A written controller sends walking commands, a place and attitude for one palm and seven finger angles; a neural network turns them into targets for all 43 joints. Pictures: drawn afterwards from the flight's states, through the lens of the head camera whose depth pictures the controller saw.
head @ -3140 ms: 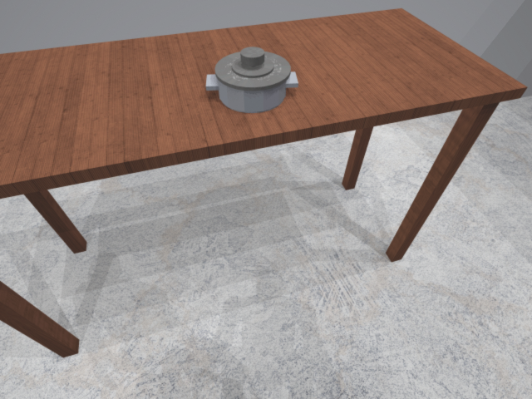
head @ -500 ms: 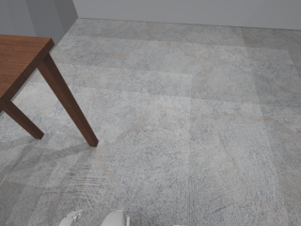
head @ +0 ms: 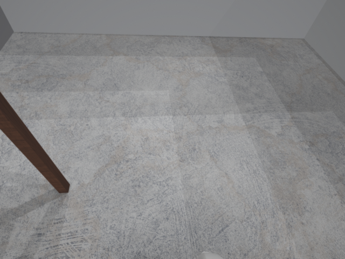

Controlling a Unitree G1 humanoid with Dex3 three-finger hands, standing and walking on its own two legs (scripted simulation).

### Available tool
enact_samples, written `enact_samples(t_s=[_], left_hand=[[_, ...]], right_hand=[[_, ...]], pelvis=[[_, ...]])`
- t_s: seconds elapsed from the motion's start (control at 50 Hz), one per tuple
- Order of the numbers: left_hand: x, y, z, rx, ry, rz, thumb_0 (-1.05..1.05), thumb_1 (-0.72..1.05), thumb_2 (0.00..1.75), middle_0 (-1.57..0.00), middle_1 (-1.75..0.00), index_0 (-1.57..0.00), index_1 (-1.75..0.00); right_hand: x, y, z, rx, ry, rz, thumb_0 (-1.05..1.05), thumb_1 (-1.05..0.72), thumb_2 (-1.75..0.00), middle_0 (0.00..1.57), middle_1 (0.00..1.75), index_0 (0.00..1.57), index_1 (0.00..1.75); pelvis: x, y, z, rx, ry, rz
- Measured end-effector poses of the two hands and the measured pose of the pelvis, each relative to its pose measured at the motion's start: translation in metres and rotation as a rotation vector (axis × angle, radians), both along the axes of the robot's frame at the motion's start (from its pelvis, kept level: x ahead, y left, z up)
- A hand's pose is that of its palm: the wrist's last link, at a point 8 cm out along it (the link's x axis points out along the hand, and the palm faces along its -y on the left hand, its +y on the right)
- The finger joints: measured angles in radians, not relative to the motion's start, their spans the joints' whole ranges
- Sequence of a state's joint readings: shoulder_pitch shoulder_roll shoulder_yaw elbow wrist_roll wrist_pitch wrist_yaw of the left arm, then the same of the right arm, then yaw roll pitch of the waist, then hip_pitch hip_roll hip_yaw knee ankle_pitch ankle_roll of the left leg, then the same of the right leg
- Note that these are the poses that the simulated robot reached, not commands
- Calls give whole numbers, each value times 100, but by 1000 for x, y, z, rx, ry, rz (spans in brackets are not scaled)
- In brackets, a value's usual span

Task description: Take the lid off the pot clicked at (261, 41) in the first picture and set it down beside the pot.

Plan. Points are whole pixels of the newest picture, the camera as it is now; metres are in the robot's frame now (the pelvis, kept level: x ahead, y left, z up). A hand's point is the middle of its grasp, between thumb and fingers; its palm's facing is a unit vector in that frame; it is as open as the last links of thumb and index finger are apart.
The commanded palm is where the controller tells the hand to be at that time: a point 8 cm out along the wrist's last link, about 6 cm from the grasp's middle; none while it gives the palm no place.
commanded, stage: walk to a spot facing it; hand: left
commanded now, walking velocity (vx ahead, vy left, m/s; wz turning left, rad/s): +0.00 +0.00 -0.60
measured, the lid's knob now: out of the picture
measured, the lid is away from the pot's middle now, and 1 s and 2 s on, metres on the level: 0.00 0.00 0.00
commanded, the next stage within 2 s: turn to face it in 0.94 s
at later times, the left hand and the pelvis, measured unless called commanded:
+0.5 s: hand out of the picture +0.14 +0.12 -0.16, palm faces -0.24 -0.95 -0.22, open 7.4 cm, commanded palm none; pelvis +0.05 -0.06 +0.00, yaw -17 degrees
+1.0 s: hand (168, 170) +0.41 +0.03 -0.17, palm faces -0.56 -0.81 -0.19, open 7.4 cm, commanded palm none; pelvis +0.21 -0.08 +0.00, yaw -36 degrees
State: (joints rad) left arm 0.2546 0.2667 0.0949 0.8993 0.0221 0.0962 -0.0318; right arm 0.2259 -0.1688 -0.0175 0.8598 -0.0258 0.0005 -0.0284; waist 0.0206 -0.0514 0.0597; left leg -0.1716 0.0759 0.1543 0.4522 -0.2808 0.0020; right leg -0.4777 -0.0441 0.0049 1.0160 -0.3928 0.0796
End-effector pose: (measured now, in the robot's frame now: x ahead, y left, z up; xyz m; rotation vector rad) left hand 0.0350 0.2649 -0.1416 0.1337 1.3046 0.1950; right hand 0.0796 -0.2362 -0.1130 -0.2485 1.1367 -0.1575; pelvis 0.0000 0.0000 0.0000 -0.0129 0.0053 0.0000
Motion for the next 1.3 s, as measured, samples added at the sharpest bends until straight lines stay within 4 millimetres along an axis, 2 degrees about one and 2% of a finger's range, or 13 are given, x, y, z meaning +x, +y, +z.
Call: enact_samples(t_s=[0.2,0.28,0.42,0.54,0.62,0.66,0.7,0.8,0.94,1.04,1.12,1.2,1.3], left_hand=[[96,-61,9,63,-133,-232,1,91,90,-19,-30,-19,-29],[109,-81,21,69,-169,-247,0,91,90,-20,-30,-20,-30],[110,-100,22,34,-96,-310,0,90,90,-20,-30,-20,-30],[113,-96,12,6,-5,-318,0,90,90,-20,-30,-20,-30],[128,-83,0,-5,50,-313,0,90,90,-20,-30,-20,-30],[142,-76,-11,-10,76,-324,0,90,90,-20,-30,-20,-30],[163,-71,-20,-10,101,-354,1,90,90,-20,-30,-20,-30],[241,-84,-14,-20,62,-458,1,91,90,-20,-30,-20,-29],[353,-146,1,-37,-59,-614,1,91,90,-19,-30,-19,-29],[418,-216,5,-47,-127,-755,0,91,90,-19,-30,-19,-29],[457,-279,2,-47,-217,-860,0,91,90,-19,-30,-19,-29],[467,-318,6,-68,-279,-878,0,91,90,-19,-30,-19,-29],[456,-333,12,-105,-277,-825,0,91,90,-20,-30,-20,-30]], right_hand=[[-90,-66,-45,38,165,-226,0,-90,-90,20,30,20,30],[-98,-81,-39,44,204,-259,1,-91,-90,19,30,19,30],[-55,-94,-18,53,66,-302,1,-91,-90,19,30,19,30],[8,-92,-6,41,-51,-307,1,-91,-90,19,30,19,30],[56,-85,1,20,-119,-305,1,-91,-90,19,30,19,30],[77,-81,0,-6,-167,-312,1,-90,-90,20,30,19,30],[86,-76,0,-21,-191,-336,0,-90,-90,20,30,20,30],[67,-57,3,-2,-103,-446,0,-90,-90,20,30,20,30],[7,-42,-3,23,105,-644,-1,-93,-90,20,30,20,30],[-32,-33,-16,75,229,-773,0,-92,-90,20,30,20,30],[-51,-32,-38,137,298,-856,0,-91,-90,20,30,20,30],[-45,-38,-50,183,336,-879,0,-91,-90,19,30,19,30],[-8,-53,-45,206,281,-828,0,-91,-90,19,30,19,30]], pelvis=[[5,-42,-19,12,2,-126],[11,-54,-11,22,-1,-157],[33,-65,2,46,2,-254],[68,-61,2,31,4,-319],[101,-53,-3,21,4,-364],[120,-47,-12,6,5,-396],[134,-45,-16,8,-4,-430],[165,-49,-5,6,-6,-498],[200,-64,2,-2,2,-583],[218,-87,-5,9,-5,-650],[231,-116,-22,26,-15,-674],[237,-131,-24,-1,-25,-659],[243,-141,-14,-6,-31,-608]])
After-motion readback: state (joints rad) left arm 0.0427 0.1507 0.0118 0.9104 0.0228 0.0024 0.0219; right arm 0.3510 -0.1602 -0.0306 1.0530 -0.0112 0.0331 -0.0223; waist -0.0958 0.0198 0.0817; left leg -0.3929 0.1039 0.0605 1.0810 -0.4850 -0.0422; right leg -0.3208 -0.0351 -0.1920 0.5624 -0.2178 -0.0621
